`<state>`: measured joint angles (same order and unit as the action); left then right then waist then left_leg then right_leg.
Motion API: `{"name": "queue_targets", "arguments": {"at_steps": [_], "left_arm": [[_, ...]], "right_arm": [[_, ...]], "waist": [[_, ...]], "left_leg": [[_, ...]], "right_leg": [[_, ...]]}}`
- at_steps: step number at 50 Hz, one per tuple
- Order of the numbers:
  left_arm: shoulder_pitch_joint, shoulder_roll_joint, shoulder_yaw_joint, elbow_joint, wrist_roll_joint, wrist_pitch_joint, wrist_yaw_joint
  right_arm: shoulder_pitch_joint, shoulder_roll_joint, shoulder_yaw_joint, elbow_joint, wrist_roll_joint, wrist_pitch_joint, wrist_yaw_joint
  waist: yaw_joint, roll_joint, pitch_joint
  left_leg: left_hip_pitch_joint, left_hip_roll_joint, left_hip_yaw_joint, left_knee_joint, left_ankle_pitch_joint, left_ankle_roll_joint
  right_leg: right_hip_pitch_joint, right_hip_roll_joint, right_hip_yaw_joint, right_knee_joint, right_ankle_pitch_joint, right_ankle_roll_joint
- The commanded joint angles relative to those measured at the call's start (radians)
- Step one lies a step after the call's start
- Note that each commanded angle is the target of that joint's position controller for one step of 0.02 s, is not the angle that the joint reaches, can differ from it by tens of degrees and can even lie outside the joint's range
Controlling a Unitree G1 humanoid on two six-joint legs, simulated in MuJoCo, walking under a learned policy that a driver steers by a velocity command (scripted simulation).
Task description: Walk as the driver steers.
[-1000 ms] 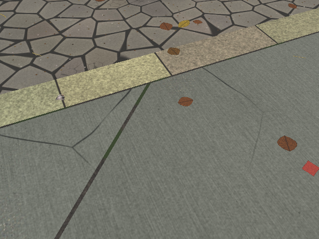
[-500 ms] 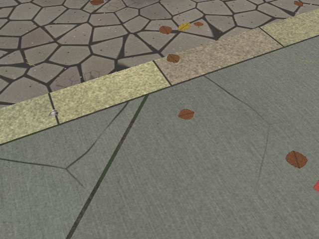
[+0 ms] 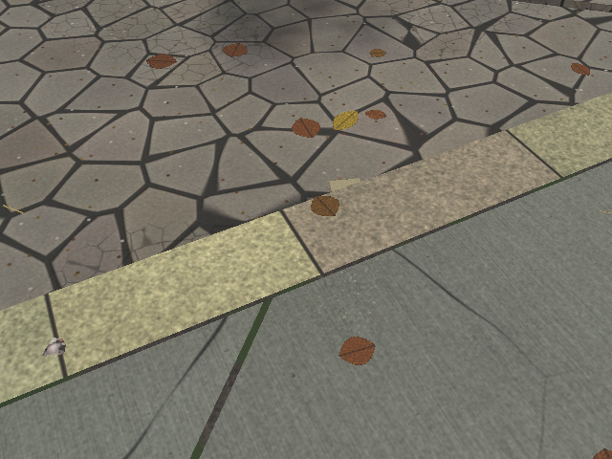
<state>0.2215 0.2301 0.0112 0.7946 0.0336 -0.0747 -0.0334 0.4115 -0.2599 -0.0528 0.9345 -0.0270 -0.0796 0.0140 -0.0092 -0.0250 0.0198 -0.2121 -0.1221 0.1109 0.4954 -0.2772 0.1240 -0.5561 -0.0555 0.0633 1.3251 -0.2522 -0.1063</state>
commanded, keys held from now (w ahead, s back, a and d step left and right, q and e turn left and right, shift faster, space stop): w+shift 0.40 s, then w+e+shift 0.60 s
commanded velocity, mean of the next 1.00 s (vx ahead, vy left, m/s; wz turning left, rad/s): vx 1.00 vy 0.00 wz -0.38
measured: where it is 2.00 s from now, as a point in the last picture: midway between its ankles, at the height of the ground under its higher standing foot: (438, 133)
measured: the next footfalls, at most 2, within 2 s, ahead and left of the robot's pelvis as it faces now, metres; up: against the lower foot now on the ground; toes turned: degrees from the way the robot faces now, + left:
right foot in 0.28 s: +0.50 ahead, -0.11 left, +0.00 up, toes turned -2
left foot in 0.74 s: +0.94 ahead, +0.08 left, +0.00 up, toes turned -10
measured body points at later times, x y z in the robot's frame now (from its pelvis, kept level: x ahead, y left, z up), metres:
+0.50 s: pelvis +0.49 -0.04 +0.01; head +0.50 -0.04 +0.46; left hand +0.44 +0.23 -0.13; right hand +0.63 -0.30 -0.09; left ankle +0.51 +0.10 -0.64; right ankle +0.46 -0.11 -0.73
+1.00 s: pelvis +0.95 -0.05 +0.01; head +0.96 -0.05 +0.46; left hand +1.24 +0.13 -0.07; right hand +0.81 -0.30 -0.12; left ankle +0.90 +0.09 -0.73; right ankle +1.02 -0.19 -0.64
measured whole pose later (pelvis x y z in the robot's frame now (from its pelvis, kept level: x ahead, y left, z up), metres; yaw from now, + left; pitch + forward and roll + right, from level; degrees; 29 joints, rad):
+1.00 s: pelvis +0.95 -0.05 +0.01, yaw -24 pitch +0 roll +3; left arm 0.09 0.34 0.07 0.71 0.02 0.00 -0.06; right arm 0.45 -0.31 -0.06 0.93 -0.02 -0.12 0.00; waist -0.04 -0.05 0.01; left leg 0.00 0.01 0.24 0.33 -0.33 -0.01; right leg -0.76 -0.08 -0.04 1.13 -0.07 -0.12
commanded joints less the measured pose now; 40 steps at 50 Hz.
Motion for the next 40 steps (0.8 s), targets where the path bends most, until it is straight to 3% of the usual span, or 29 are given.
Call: {"name": "queue_targets", "arguments": {"at_steps": [1, 4, 6, 8, 10, 11, 12, 13, 14, 15, 16, 17, 18, 19, 20, 22, 24, 26, 28, 29, 32, 34, 35, 36, 37, 38, 39, 40], "left_arm": [[-0.029, 0.049, -0.004, -0.084, 0.011, 0.016, -0.013], [-0.204, 0.051, -0.015, -0.136, 0.002, 0.001, -0.022], [-0.273, 0.027, -0.027, -0.151, -0.012, -0.006, -0.034], [-0.315, 0.041, -0.025, -0.155, -0.016, -0.006, -0.031], [-0.328, 0.071, -0.015, -0.156, -0.006, -0.009, -0.019], [-0.299, 0.088, -0.008, -0.15, -0.002, -0.009, -0.011], [-0.203, 0.119, 0.005, -0.128, -0.002, -0.009, -0.002], [-0.019, 0.159, 0.025, -0.071, -0.006, -0.008, 0.012], [0.194, 0.197, 0.046, -0.001, -0.003, -0.005, 0.029], [0.362, 0.278, 0.073, 0.034, 0.013, 0.0, 0.049], [0.302, 0.318, 0.088, 0.034, 0.03, 0.0, 0.035], [0.224, 0.246, 0.09, 0.027, 0.011, 0.0, 0.017], [0.17, 0.188, 0.078, 0.04, 0.004, -0.012, 0.013], [0.152, 0.134, 0.068, 0.063, 0.009, -0.02, 0.01], [0.143, 0.096, 0.055, 0.078, 0.009, -0.027, 0.014], [0.166, 0.066, 0.04, 0.119, -0.014, -0.036, 0.021], [0.199, 0.092, 0.044, 0.133, -0.031, -0.046, 0.023], [0.211, 0.118, 0.051, 0.128, -0.032, -0.053, 0.023], [0.21, 0.146, 0.062, 0.117, -0.04, -0.059, 0.023], [0.23, 0.169, 0.067, 0.119, -0.046, -0.063, 0.021], [0.277, 0.2, 0.074, 0.126, -0.049, -0.056, 0.02], [0.284, 0.233, 0.081, 0.125, -0.036, -0.046, 0.027], [0.263, 0.266, 0.089, 0.12, -0.026, -0.036, 0.03], [0.223, 0.264, 0.093, 0.105, -0.022, -0.033, 0.03], [0.224, 0.138, 0.066, 0.065, -0.013, -0.037, 0.033], [0.355, 0.019, 0.037, 0.003, -0.089, -0.037, 0.032], [0.252, 0.116, 0.047, 0.014, -0.063, -0.021, 0.045], [0.156, 0.139, 0.055, 0.01, -0.046, -0.011, 0.04]], "right_arm": [[-0.019, -0.058, -0.001, -0.042, 0.017, -0.05, 0.005], [0.024, -0.065, 0.001, -0.038, 0.033, -0.064, 0.013], [0.078, -0.09, -0.001, -0.022, 0.048, -0.076, 0.008], [0.115, -0.115, -0.001, -0.001, 0.043, -0.074, 0.003], [0.145, -0.139, 0.001, 0.013, 0.029, -0.063, -0.006], [0.146, -0.162, -0.002, 0.02, 0.017, -0.053, -0.016], [0.137, -0.188, -0.007, 0.026, -0.001, -0.039, -0.029], [0.111, -0.21, -0.013, 0.028, -0.016, -0.022, -0.04], [0.055, -0.218, -0.017, 0.017, -0.02, -0.011, -0.045], [0.041, -0.134, -0.002, -0.014, -0.025, -0.016, -0.038], [0.179, -0.002, 0.027, -0.056, 0.052, -0.039, -0.007], [0.06, -0.097, 0.016, -0.067, 0.044, -0.046, -0.019], [-0.062, -0.106, 0.014, -0.097, 0.042, -0.049, -0.018], [-0.094, -0.084, 0.022, -0.106, 0.029, -0.048, -0.014], [-0.116, -0.06, 0.026, -0.118, 0.008, -0.035, -0.004], [-0.121, -0.023, 0.039, -0.142, -0.027, -0.007, 0.019], [-0.223, -0.021, 0.048, -0.194, -0.041, 0.002, 0.03], [-0.365, -0.034, 0.059, -0.259, -0.036, -0.003, 0.038], [-0.442, -0.029, 0.071, -0.285, -0.018, -0.014, 0.051], [-0.465, -0.029, 0.074, -0.288, -0.006, -0.015, 0.053], [-0.513, -0.074, 0.062, -0.309, 0.001, -0.011, 0.033], [-0.411, -0.13, 0.039, -0.288, -0.003, -0.015, 0.012], [-0.25, -0.167, 0.019, -0.244, -0.002, -0.02, -0.002], [-0.057, -0.211, -0.004, -0.197, -0.007, -0.021, -0.023], [0.136, -0.292, -0.03, -0.179, -0.038, -0.022, -0.043], [0.054, -0.338, -0.039, -0.195, -0.055, -0.016, -0.032], [-0.045, -0.243, -0.039, -0.212, -0.036, -0.006, -0.026], [-0.111, -0.149, -0.018, -0.213, -0.029, -0.011, -0.023]], "waist": [[0.057, 0.045, 0.152], [0.015, 0.001, 0.172], [-0.015, 0.017, 0.156], [-0.032, 0.036, 0.145], [-0.036, 0.069, 0.092], [-0.011, 0.109, 0.047], [0.047, 0.143, -0.024], [0.133, 0.165, -0.118], [0.237, 0.152, -0.199], [0.264, 0.039, -0.31], [0.102, -0.313, -0.445], [0.131, -0.117, -0.343], [0.116, -0.025, -0.185], [0.077, 0.071, -0.093], [0.036, 0.084, -0.046], [-0.022, 0.01, 0.016], [-0.022, 0.011, 0.087], [-0.008, 0.022, 0.147], [0.007, 0.018, 0.144], [0.021, 0.009, 0.129], [0.051, -0.014, 0.092], [0.003, -0.046, -0.016], [-0.075, -0.057, -0.113], [-0.171, -0.05, -0.201], [-0.207, 0.089, -0.362], [-0.066, 0.428, -0.518], [-0.074, 0.244, -0.369], [-0.075, 0.127, -0.196]], "left_leg": [[-0.139, 0.271, -0.345, -0.459, -0.13, 0.119], [-0.113, 0.193, -0.185, -0.488, 0.183, 0.084], [-0.078, 0.212, -0.151, -0.537, 0.39, 0.058], [0.103, 0.234, -0.118, -0.524, 0.593, 0.039], [0.287, 0.254, -0.096, -0.417, 0.966, 0.016], [0.358, 0.274, -0.093, -0.323, 1.158, 0.008], [0.402, 0.297, -0.097, -0.172, 1.288, 0.003], [0.388, 0.312, -0.094, 0.043, 1.326, 0.001], [0.277, 0.289, -0.074, 0.317, 1.181, 0.001], [0.036, 0.205, -0.075, 0.703, 0.671, 0.017], [-0.392, 0.016, -0.17, 1.066, -0.167, -0.03], [-0.522, 0.092, -0.228, 1.065, -0.087, 0.006], [-0.546, 0.137, -0.214, 0.997, 0.001, 0.009], [-0.509, 0.168, -0.21, 0.929, 0.019, 0.009], [-0.465, 0.195, -0.221, 0.878, 0.024, 0.005], [-0.434, 0.235, -0.194, 0.788, 0.005, -0.031], [-0.504, 0.265, -0.149, 0.68, 0.028, -0.075], [-0.496, 0.266, -0.113, 0.464, 0.168, -0.111], [-0.324, 0.224, -0.08, 0.231, 0.348, -0.12], [-0.242, 0.197, -0.062, 0.18, 0.414, -0.118], [-0.222, 0.162, -0.067, 0.081, 0.433, -0.1], [-0.089, 0.11, -0.079, 0.034, 0.288, -0.081], [0.086, 0.095, -0.085, 0.034, 0.205, -0.071], [0.319, 0.16, -0.117, 0.06, 0.153, -0.068], [0.536, 0.415, -0.379, 0.08, -0.193, -0.064], [0.709, 0.658, -0.946, -0.171, -0.369, 0.042], [0.574, 0.59, -0.907, -0.248, -0.502, 0.04], [0.419, 0.534, -0.689, -0.23, -0.38, 0.024]], "right_leg": [[-0.162, -0.093, -0.017, -0.122, 0.101, 0.035], [-0.109, -0.082, -0.098, -0.449, 0.333, 0.043], [0.02, -0.046, -0.15, -0.609, 0.482, 0.024], [0.017, -0.012, -0.174, -0.715, 0.506, 0.002], [0.038, 0.056, -0.219, -0.772, 0.421, -0.017], [0.074, 0.094, -0.225, -0.775, 0.332, -0.026], [0.167, 0.124, -0.208, -0.78, 0.242, -0.04], [0.338, 0.141, -0.184, -0.779, 0.161, -0.059], [0.556, 0.101, -0.149, -0.816, 0.13, -0.082], [0.8, -0.109, 0.069, -0.736, -0.127, -0.107], [1.061, -0.358, 0.713, -0.937, -0.34, -0.262], [0.991, -0.298, 0.705, -1.028, -0.341, -0.232], [0.829, -0.268, 0.521, -1.046, -0.21, -0.203], [0.67, -0.234, 0.414, -1.075, -0.095, -0.179], [0.551, -0.184, 0.325, -1.098, -0.064, -0.142], [0.409, -0.123, 0.27, -1.155, -0.051, -0.138], [0.343, -0.096, 0.23, -1.225, -0.024, -0.159], [0.271, -0.063, 0.174, -1.275, 0.111, -0.169], [0.204, -0.017, 0.113, -1.289, 0.265, -0.135], [0.206, -0.027, 0.117, -1.308, 0.341, -0.128], [0.426, -0.06, 0.135, -1.24, 0.556, -0.104], [0.552, -0.063, 0.135, -1.02, 0.83, -0.067], [0.532, -0.05, 0.131, -0.808, 0.865, -0.05], [0.388, -0.007, 0.127, -0.553, 0.728, -0.038], [0.212, 0.053, 0.085, -0.176, 0.275, -0.043], [-0.079, 0.148, 0.045, 0.134, -0.218, -0.015], [-0.201, 0.073, 0.031, 0.177, -0.124, -0.034], [-0.226, 0.025, 0.016, 0.128, -0.037, -0.034]]}}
